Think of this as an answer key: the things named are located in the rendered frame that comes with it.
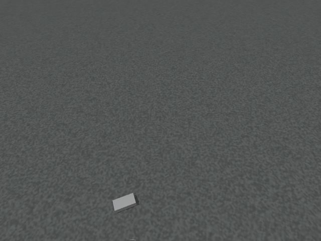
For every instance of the small box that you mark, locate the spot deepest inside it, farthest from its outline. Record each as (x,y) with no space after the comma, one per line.
(124,203)

